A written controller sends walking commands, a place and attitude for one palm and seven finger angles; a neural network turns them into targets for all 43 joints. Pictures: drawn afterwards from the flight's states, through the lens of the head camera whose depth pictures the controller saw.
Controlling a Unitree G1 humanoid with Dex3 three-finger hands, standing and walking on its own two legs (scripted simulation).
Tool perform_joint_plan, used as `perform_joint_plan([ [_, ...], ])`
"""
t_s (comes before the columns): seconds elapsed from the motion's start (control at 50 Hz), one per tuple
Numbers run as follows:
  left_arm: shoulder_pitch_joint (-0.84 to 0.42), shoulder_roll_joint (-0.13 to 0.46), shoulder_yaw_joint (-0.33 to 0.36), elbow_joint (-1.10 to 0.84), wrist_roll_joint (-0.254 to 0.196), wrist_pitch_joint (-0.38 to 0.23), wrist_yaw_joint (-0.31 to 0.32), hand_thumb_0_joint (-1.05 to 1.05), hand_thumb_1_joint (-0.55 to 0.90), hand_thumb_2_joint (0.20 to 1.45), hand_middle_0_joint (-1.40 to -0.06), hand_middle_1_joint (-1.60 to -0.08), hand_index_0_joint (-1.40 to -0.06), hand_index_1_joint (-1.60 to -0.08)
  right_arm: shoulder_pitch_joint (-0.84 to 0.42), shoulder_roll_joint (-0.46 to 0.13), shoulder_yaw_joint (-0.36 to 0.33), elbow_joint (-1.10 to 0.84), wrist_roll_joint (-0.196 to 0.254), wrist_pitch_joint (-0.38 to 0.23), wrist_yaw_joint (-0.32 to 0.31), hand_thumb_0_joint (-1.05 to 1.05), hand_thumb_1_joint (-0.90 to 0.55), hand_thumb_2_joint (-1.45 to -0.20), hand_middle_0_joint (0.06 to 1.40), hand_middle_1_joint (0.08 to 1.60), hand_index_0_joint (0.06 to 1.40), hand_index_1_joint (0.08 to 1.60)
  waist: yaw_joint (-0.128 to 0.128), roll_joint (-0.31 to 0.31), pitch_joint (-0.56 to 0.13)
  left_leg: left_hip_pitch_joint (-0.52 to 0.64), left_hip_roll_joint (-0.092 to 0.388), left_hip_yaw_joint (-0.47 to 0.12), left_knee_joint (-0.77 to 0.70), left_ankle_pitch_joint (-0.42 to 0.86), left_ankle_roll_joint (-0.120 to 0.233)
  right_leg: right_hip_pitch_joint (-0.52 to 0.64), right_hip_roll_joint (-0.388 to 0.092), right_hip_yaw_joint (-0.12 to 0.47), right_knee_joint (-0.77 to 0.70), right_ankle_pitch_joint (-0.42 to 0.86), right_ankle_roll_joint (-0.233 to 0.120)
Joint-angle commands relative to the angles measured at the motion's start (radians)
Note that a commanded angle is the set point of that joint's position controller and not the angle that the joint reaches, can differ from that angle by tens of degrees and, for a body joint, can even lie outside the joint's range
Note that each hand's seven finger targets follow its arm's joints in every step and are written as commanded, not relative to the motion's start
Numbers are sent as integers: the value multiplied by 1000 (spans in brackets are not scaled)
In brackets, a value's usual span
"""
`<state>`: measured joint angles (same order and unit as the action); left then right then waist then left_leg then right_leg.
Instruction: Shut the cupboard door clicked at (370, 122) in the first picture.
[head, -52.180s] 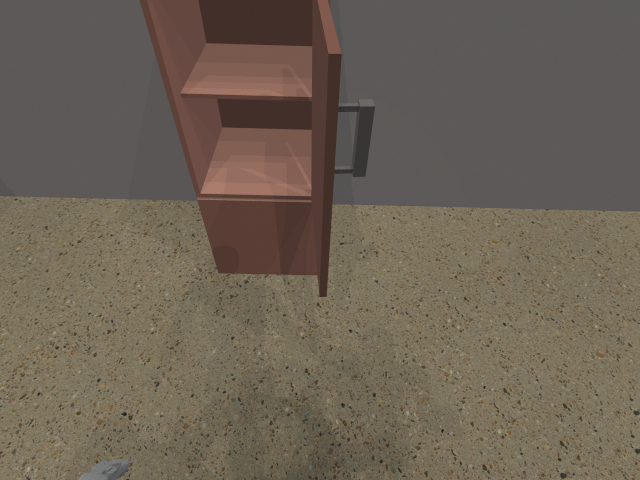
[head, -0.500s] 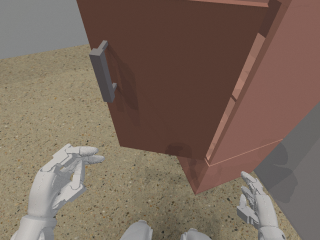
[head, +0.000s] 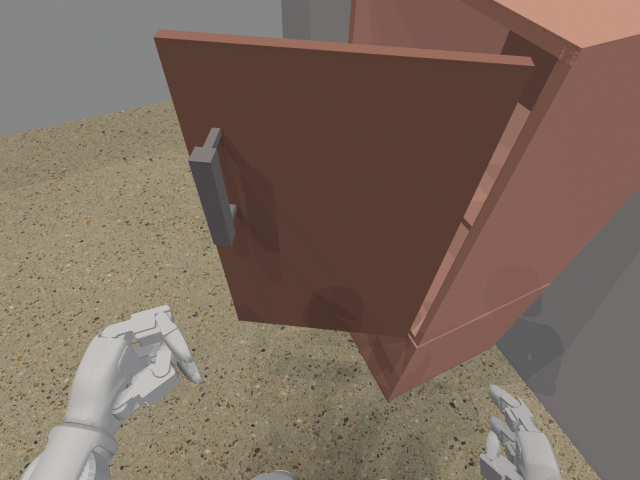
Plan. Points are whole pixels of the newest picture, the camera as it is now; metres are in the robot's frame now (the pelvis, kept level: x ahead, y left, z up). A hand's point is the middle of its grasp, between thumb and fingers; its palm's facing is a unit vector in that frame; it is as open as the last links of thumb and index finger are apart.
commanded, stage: raise the hand and make a fist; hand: left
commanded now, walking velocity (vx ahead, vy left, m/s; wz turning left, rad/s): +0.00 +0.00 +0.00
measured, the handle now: (219, 189) +0.43 +0.16 +0.13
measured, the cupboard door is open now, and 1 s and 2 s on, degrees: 59 59 59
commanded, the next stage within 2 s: bring the fist close to the handle in 0.78 s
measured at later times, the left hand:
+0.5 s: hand (130, 321) +0.23 +0.20 +0.15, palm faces +0.01 -1.00 -0.05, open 3.1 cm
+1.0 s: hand (175, 342) +0.23 +0.16 +0.13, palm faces +0.00 -1.00 -0.06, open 3.1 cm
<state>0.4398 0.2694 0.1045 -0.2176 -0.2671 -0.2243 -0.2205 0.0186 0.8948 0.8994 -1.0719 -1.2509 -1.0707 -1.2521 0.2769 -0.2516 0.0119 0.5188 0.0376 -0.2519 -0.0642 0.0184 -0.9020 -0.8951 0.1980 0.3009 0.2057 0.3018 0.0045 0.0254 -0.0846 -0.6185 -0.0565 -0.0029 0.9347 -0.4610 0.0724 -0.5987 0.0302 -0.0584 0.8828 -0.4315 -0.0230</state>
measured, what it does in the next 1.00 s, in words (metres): stands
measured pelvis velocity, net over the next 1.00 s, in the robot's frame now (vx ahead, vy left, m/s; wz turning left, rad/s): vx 0.00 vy -0.03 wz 0.02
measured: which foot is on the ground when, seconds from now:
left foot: down 0.00-1.00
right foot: down 0.00-1.00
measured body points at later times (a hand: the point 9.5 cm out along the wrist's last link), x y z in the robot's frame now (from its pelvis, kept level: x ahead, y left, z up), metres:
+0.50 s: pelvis +0.00 +0.00 +0.02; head +0.00 -0.01 +0.47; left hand +0.23 +0.25 +0.15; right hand +0.18 -0.22 -0.05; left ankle +0.00 +0.07 -0.69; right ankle +0.01 -0.11 -0.69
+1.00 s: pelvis +0.00 -0.03 +0.03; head +0.01 -0.04 +0.48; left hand +0.22 +0.21 +0.13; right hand +0.18 -0.26 -0.04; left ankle +0.00 +0.07 -0.69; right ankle +0.01 -0.11 -0.69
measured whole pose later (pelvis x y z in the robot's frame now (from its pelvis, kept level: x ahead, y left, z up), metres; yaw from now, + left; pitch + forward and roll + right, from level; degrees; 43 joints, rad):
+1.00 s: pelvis +0.00 -0.03 +0.03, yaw +1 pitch +2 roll -1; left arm 0.31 0.29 0.18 -0.17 -0.30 -0.05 -0.24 0.02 0.89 0.90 -1.30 -1.50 -1.30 -1.50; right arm 0.26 -0.25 0.05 0.57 0.04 -0.26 -0.08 0.02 -0.90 -0.90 0.20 0.30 0.21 0.30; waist 0.02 0.04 -0.05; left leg -0.40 -0.04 -0.03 0.74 -0.38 0.03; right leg -0.39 0.05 -0.07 0.70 -0.36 -0.06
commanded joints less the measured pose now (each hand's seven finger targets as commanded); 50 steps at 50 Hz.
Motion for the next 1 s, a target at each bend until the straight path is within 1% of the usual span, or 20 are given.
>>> perform_joint_plan([
  [0.0,-82,103,140,-301,-33,-91,65,0,900,900,-1245,-1440,-1245,-1440,-49,-106,-24,-159,1,-54,5,0,-900,-900,200,300,200,300,29,107,-201,227,75,-120,-213,467,-98,104,3,-25,-90,273,-15],
  [0.06,-83,44,57,-203,-21,-17,25,0,900,900,-1300,-1500,-1300,-1500,-47,-120,-22,-152,10,-39,13,0,-900,-900,200,300,200,300,-1,53,-91,207,87,-135,-243,411,-102,79,4,-32,-126,245,-5],
  [0.1,-94,50,35,-144,-6,50,-10,0,900,900,-1300,-1500,-1300,-1500,-51,-129,-21,-153,18,-32,9,0,-900,-900,200,300,200,300,-11,14,-40,185,85,-134,-268,327,-87,95,2,-26,-159,219,-6],
  [0.18,-190,133,108,-216,-8,122,-28,0,900,900,-1300,-1500,-1300,-1500,-72,-130,-10,-175,19,-26,-6,0,-900,-900,200,300,200,300,10,12,-95,220,75,-136,-311,260,-81,158,-4,-20,-193,202,-9],
  [0.2,-211,178,156,-247,-13,120,-15,0,900,900,-1300,-1500,-1300,-1500,-79,-130,-8,-172,14,-25,-11,0,-900,-900,200,300,200,300,20,19,-116,232,71,-127,-308,281,-78,186,-3,-14,-198,218,-12],
  [0.26,-281,187,205,-345,-38,72,14,0,900,900,-1300,-1500,-1300,-1500,-89,-107,4,-168,8,-36,-11,0,-900,-900,200,300,200,300,38,83,-195,314,71,-127,-318,387,-101,221,0,-20,-196,266,-17],
  [0.3,-304,188,207,-338,-41,45,28,0,900,900,-1300,-1500,-1300,-1500,-87,-108,9,-147,4,-43,-8,0,-900,-900,200,300,200,300,32,110,-170,327,74,-128,-321,410,-107,215,4,-19,-209,273,-18],
  [0.34,-306,143,169,-274,-47,43,17,0,900,900,-1300,-1500,-1300,-1500,-87,-107,12,-125,9,-51,-4,0,-900,-900,200,300,200,300,17,92,-116,318,74,-126,-332,397,-107,211,4,-25,-226,271,-17],
  [0.38,-272,98,126,-164,-49,85,-16,0,900,900,-1300,-1500,-1300,-1500,-87,-116,9,-112,15,-51,-6,0,-900,-900,200,300,200,300,9,58,-58,289,72,-125,-345,325,-97,197,2,-24,-249,245,-13],
  [0.42,-211,68,94,-65,-48,147,-59,0,900,900,-1300,-1500,-1300,-1500,-87,-127,2,-111,25,-48,-7,0,-900,-900,200,300,200,300,10,-27,-19,238,65,-106,-349,267,-74,215,-6,-14,-277,230,-9],
  [0.48,-218,108,117,-107,-46,209,-87,0,900,900,-1300,-1500,-1300,-1500,-109,-131,-2,-134,28,-43,-11,0,-900,-900,200,300,200,300,28,-16,-42,236,55,-94,-358,239,-60,246,-16,2,-292,215,-8],
  [0.52,-247,162,170,-183,-43,201,-67,0,900,900,-1300,-1500,-1300,-1500,-122,-126,-3,-148,22,-43,-14,0,-900,-900,200,300,200,300,37,-28,-96,245,48,-80,-345,267,-49,282,-22,18,-295,223,-6],
  [0.6,-313,233,262,-334,-49,79,15,0,900,900,-1300,-1500,-1300,-1500,-119,-109,2,-139,0,-62,-13,0,-900,-900,200,300,200,300,49,33,-162,290,47,-79,-335,327,-58,300,-10,18,-274,253,-12],
  [0.66,-291,148,197,-281,-47,14,34,0,900,900,-1300,-1500,-1300,-1500,-107,-102,6,-112,2,-74,-3,0,-900,-900,200,300,200,300,27,98,-102,288,45,-73,-333,307,-65,257,-8,10,-272,244,-15],
  [0.7,-255,120,161,-187,-40,25,18,0,900,900,-1300,-1500,-1300,-1500,-98,-116,0,-100,5,-74,1,0,-900,-900,200,300,200,300,11,40,-55,254,47,-73,-327,261,-55,238,-11,16,-288,213,-10],
  [0.76,-209,91,95,-106,-31,97,-37,0,900,900,-1300,-1500,-1300,-1500,-96,-128,-8,-109,19,-69,-4,0,-900,-900,200,300,200,300,5,17,-10,220,41,-63,-324,197,-43,225,-24,44,-323,152,-2],
  [0.84,-234,157,150,-150,-39,153,-63,0,900,900,-1300,-1500,-1300,-1500,-113,-130,-9,-135,19,-62,-17,0,-900,-900,200,300,200,300,18,-54,-54,205,37,-52,-298,210,-30,267,-48,100,-351,124,13],
  [0.9,-341,239,252,-243,-56,98,-20,0,900,900,-1300,-1500,-1300,-1500,-123,-122,-3,-127,6,-63,-25,0,-900,-900,200,300,200,300,27,-43,-115,219,36,-54,-288,255,-33,309,-46,106,-333,170,13],
  [0.96,-401,190,231,-231,-58,23,15,0,900,900,-1300,-1500,-1300,-1500,-120,-106,5,-103,6,-77,-21,0,-900,-900,200,300,200,300,14,35,-114,250,37,-57,-296,266,-39,284,-33,76,-310,205,5],
  [0.98,-389,179,228,-191,-60,13,16,0,900,900,-1300,-1500,-1300,-1500,-113,-107,5,-94,5,-78,-20,0,-900,-900,200,300,200,300,12,30,-100,248,37,-56,-295,268,-40,275,-30,68,-304,221,5],
])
